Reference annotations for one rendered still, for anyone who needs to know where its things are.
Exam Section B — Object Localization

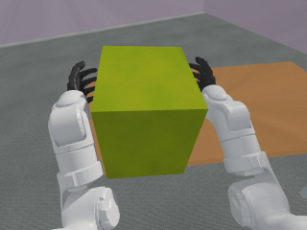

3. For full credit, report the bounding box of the robot right forearm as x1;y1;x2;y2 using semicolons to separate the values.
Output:
201;84;290;211

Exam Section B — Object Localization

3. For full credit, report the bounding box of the robot left hand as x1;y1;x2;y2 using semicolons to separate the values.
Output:
67;61;98;104

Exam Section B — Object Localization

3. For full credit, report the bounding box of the table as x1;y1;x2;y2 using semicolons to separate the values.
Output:
86;61;307;198

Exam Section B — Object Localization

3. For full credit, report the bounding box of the carton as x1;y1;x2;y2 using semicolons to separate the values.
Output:
90;45;208;179

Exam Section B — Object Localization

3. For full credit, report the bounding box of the robot left forearm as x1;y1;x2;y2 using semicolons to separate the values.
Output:
48;90;104;226

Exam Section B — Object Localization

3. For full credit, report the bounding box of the right robot upper arm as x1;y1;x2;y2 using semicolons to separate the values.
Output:
227;175;307;230

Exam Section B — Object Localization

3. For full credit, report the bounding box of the left robot upper arm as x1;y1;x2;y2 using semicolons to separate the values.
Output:
52;186;120;230

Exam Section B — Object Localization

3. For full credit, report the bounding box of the robot right hand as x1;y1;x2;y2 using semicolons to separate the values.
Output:
188;57;216;92

